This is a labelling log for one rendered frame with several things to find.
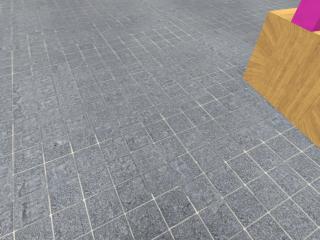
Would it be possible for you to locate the pedestal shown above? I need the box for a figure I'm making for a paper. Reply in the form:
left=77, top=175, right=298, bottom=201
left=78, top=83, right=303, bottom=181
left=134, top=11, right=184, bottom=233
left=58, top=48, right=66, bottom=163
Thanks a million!
left=243, top=8, right=320, bottom=148

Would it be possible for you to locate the carton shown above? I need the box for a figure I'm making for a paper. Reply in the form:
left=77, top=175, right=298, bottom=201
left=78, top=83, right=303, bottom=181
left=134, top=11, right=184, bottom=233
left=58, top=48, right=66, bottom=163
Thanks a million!
left=291, top=0, right=320, bottom=32

